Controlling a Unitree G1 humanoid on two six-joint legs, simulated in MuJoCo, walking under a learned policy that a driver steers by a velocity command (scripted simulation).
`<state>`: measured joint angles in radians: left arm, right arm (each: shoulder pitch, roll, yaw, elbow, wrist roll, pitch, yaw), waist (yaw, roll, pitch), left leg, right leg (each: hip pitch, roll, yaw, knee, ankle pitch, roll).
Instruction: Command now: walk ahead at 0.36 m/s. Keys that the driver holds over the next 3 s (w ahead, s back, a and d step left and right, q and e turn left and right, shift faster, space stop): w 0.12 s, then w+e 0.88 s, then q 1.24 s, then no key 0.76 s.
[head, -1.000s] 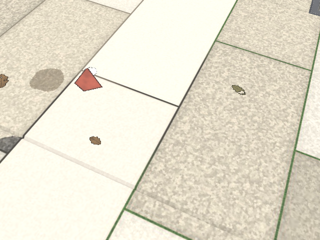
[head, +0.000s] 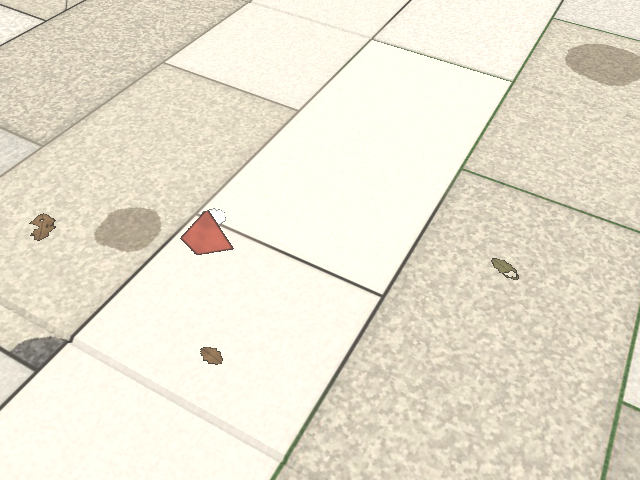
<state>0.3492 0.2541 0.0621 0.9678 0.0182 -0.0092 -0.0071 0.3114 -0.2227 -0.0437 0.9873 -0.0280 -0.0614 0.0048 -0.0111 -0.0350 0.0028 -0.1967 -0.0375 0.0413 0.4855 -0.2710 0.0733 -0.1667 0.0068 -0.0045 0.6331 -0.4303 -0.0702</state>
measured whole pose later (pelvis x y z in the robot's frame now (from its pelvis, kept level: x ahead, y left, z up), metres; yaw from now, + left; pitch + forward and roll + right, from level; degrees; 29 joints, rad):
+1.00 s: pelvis +0.54 -0.07 -0.02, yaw -26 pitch +2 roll +0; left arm 0.49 0.27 0.07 0.93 0.01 -0.05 0.01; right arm -0.04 -0.24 0.00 0.71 -0.03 -0.08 0.01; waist 0.11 0.01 0.04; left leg -0.48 -0.02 -0.01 0.51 -0.07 0.03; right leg 0.01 0.15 0.24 0.52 -0.47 -0.11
